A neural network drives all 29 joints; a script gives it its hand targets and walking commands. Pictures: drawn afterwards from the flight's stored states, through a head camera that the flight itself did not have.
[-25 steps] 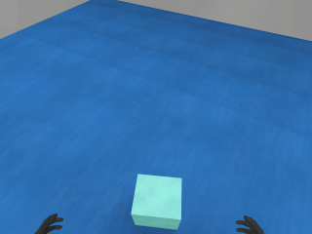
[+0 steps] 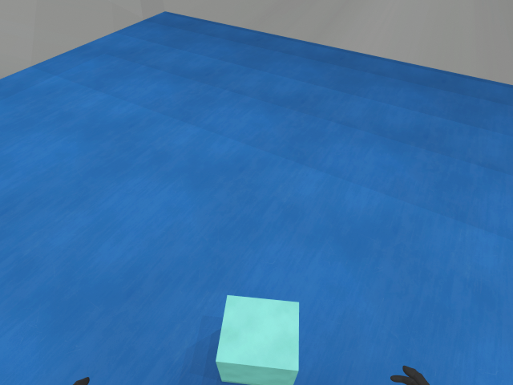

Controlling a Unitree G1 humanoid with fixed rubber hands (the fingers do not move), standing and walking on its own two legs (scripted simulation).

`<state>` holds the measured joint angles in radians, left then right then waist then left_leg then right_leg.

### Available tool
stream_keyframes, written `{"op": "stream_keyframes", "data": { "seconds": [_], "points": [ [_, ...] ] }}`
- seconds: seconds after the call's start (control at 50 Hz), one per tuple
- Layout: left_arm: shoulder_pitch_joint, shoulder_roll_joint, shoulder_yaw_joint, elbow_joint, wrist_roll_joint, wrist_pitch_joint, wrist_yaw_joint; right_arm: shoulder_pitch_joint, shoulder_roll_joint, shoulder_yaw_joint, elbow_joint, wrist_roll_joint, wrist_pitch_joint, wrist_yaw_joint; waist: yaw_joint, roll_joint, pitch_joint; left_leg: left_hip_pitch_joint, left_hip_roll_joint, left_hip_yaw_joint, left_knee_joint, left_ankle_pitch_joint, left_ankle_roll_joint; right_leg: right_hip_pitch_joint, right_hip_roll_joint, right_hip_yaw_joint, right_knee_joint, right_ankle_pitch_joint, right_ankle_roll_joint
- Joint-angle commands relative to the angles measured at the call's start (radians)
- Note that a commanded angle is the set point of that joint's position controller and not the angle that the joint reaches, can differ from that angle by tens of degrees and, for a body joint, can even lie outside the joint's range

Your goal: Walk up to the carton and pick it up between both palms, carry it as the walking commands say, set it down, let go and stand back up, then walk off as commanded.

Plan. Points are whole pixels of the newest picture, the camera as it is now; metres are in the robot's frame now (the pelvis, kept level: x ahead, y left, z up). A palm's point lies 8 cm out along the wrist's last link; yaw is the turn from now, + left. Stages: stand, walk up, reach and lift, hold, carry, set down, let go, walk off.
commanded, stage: stand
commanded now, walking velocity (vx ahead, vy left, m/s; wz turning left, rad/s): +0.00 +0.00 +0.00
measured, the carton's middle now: (259, 342) +0.40 -0.01 -0.65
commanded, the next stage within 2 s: walk off in 0.90 s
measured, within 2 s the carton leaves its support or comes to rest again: neither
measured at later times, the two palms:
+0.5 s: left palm out of the picture +0.07 +0.32 -0.10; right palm out of the picture +0.08 -0.26 -0.11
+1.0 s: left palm out of the picture +0.05 +0.32 -0.10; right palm out of the picture +0.07 -0.26 -0.11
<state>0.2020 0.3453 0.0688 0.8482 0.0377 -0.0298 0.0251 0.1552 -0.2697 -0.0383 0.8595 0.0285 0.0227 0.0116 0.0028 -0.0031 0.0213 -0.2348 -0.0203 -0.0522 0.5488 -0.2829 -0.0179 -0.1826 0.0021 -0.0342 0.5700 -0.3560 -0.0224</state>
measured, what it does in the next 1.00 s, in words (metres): stands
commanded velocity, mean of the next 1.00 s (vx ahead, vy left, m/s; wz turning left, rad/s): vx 0.00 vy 0.00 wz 0.00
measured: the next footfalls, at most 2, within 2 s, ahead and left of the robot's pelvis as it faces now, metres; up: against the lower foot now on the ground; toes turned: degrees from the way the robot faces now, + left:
right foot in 1.52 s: -0.05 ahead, -0.19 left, +0.00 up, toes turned -5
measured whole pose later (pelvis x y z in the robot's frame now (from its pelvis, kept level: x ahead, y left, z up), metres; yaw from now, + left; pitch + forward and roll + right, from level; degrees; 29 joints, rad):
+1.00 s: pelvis -0.02 +0.01 +0.00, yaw +0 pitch -3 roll +0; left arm 0.20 0.37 0.07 0.99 0.04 -0.04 0.03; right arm 0.10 -0.27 -0.04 1.04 0.03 0.00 0.01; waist 0.00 0.00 0.02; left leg -0.23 -0.02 -0.05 0.50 -0.22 -0.01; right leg -0.17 0.00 -0.03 0.51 -0.29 -0.02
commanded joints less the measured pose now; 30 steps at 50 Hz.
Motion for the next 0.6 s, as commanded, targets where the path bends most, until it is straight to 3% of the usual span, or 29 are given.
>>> {"op": "stream_keyframes", "data": {
  "seconds": [0.0,0.02,0.04,0.08,0.1,0.16,0.18,0.24,0.26,0.3,0.34,0.36,0.4,0.42,0.48,0.5,0.52,0.54,0.58],
  "points": [
    [-0.036,0.159,0.017,-0.047,-0.006,-0.022,0.003,-0.066,-0.202,-0.038,-0.053,-0.069,-0.026,-0.029,0.011,-0.065,-0.093,0.093,0.089,-0.066,-0.079,0.279,0.06,0.026,-0.115,0.159,-0.227,0.377,0.043],
    [-0.024,0.16,0.013,-0.034,-0.004,-0.02,0.005,-0.043,-0.203,-0.037,-0.042,-0.069,-0.028,-0.029,-0.01,-0.068,-0.083,0.102,0.094,-0.066,-0.076,0.262,0.059,0.011,-0.113,0.157,-0.231,0.362,0.037],
    [-0.02,0.158,0.012,-0.03,-0.009,-0.019,0.007,-0.049,-0.211,-0.038,-0.037,-0.067,-0.03,-0.029,0.007,-0.04,-0.079,0.101,0.091,-0.065,-0.072,0.271,0.058,0.016,-0.125,0.176,-0.242,0.369,0.049],
    [-0.058,0.175,0.019,-0.024,-0.002,-0.019,0.007,-0.046,-0.217,-0.039,-0.015,-0.064,-0.03,-0.033,-0.016,-0.056,-0.075,0.103,0.087,-0.06,-0.079,0.238,0.054,-0.003,-0.12,0.171,-0.247,0.348,0.035],
    [-0.035,0.178,0.017,-0.02,-0.007,-0.018,0.009,-0.055,-0.206,-0.036,-0.013,-0.068,-0.026,-0.027,0.002,-0.051,-0.067,0.095,0.087,-0.064,-0.078,0.24,0.06,-0.001,-0.125,0.174,-0.247,0.347,0.041],
    [-0.059,0.163,0.013,-0.012,-0.002,-0.02,0.012,-0.046,-0.221,-0.04,0.002,-0.068,-0.03,-0.026,-0.006,-0.075,-0.043,0.096,0.087,-0.064,-0.081,0.219,0.052,-0.025,-0.127,0.186,-0.272,0.281,0.038],
    [-0.071,0.169,0.013,-0.014,-0.006,-0.025,0.007,-0.06,-0.221,-0.037,0.0,-0.068,-0.031,-0.026,-0.009,-0.04,-0.059,0.098,0.088,-0.073,-0.096,0.193,0.052,-0.024,-0.118,0.181,-0.266,0.215,0.027],
    [-0.058,0.171,0.014,-0.005,-0.008,-0.025,0.006,-0.055,-0.221,-0.04,0.023,-0.065,-0.033,-0.021,-0.005,-0.061,-0.047,0.096,0.088,-0.075,-0.105,0.192,0.051,-0.02,-0.12,0.181,-0.272,0.232,0.024],
    [-0.069,0.174,0.02,0.003,-0.006,-0.023,0.005,-0.062,-0.223,-0.041,0.022,-0.068,-0.037,-0.024,-0.012,-0.014,-0.05,0.094,0.095,-0.079,-0.097,0.191,0.064,-0.022,-0.124,0.191,-0.277,0.221,0.015],
    [-0.088,0.178,0.02,0.009,-0.002,-0.025,0.003,-0.086,-0.222,-0.037,0.027,-0.064,-0.033,-0.025,-0.009,-0.004,-0.043,0.079,0.101,-0.086,-0.118,0.183,0.063,-0.012,-0.12,0.18,-0.272,0.22,0.014],
    [-0.061,0.173,0.019,0.024,-0.011,-0.022,0.004,-0.06,-0.229,-0.04,0.039,-0.065,-0.037,-0.025,-0.008,-0.037,-0.032,0.086,0.108,-0.098,-0.138,0.215,0.063,-0.016,-0.116,0.176,-0.261,0.211,0.019],
    [-0.041,0.159,0.012,0.027,-0.008,-0.023,0.003,-0.065,-0.237,-0.038,0.049,-0.067,-0.039,-0.027,0.003,-0.02,-0.045,0.084,0.105,-0.096,-0.121,0.196,0.068,-0.001,-0.112,0.175,-0.273,0.196,0.013],
    [-0.048,0.174,0.018,0.034,-0.005,-0.022,0.002,-0.087,-0.234,-0.039,0.045,-0.065,-0.044,-0.023,-0.005,-0.031,-0.03,0.078,0.106,-0.102,-0.135,0.176,0.065,-0.015,-0.116,0.172,-0.271,0.194,0.009],
    [-0.075,0.182,0.016,0.028,-0.009,-0.021,0.001,-0.098,-0.232,-0.037,0.042,-0.061,-0.044,-0.021,-0.004,0.007,-0.017,0.069,0.105,-0.1,-0.132,0.18,0.061,-0.017,-0.115,0.173,-0.273,0.173,0.01],
    [-0.069,0.181,0.017,0.045,-0.011,-0.019,0.004,-0.086,-0.233,-0.039,0.064,-0.063,-0.044,-0.02,-0.006,-0.027,-0.041,0.081,0.106,-0.107,-0.148,0.172,0.062,-0.012,-0.114,0.173,-0.269,0.161,0.012],
    [-0.06,0.177,0.012,0.045,-0.007,-0.025,0.002,-0.087,-0.224,-0.035,0.073,-0.062,-0.041,-0.022,0.002,0.006,-0.055,0.097,0.104,-0.096,-0.142,0.188,0.057,0.0,-0.117,0.18,-0.272,0.174,0.011],
    [-0.053,0.165,0.009,0.049,-0.008,-0.022,0.002,-0.093,-0.242,-0.039,0.075,-0.066,-0.042,-0.024,0.007,-0.018,-0.032,0.082,0.104,-0.105,-0.15,0.194,0.064,-0.01,-0.113,0.175,-0.272,0.186,0.011],
    [-0.064,0.188,0.013,0.05,-0.009,-0.023,0.003,-0.103,-0.228,-0.035,0.075,-0.063,-0.038,-0.023,-0.001,-0.003,-0.016,0.078,0.107,-0.099,-0.148,0.19,0.064,-0.016,-0.118,0.177,-0.275,0.209,0.011],
    [-0.067,0.192,0.011,0.058,-0.011,-0.024,0.005,-0.093,-0.223,-0.032,0.074,-0.054,-0.044,-0.02,-0.002,-0.035,-0.014,0.074,0.1,-0.091,-0.139,0.194,0.06,-0.013,-0.126,0.174,-0.282,0.215,0.012]
  ]
}}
